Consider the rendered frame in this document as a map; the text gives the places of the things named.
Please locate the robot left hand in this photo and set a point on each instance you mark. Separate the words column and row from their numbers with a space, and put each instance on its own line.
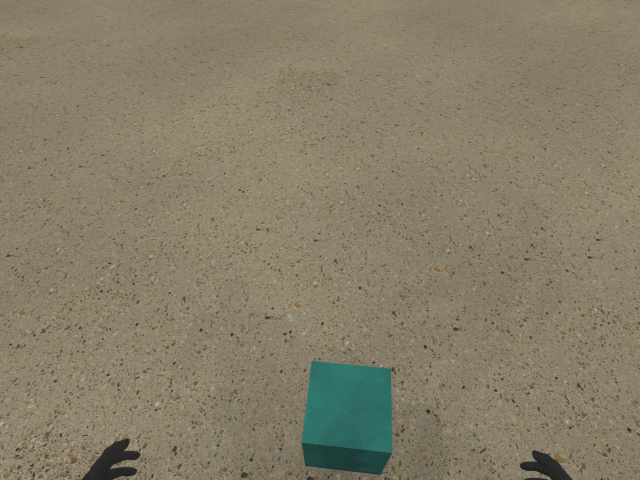
column 113, row 454

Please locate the robot right hand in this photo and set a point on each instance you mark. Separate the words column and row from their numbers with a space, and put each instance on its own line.
column 545, row 465

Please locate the carton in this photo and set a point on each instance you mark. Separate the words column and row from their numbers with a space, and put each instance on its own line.
column 348, row 418

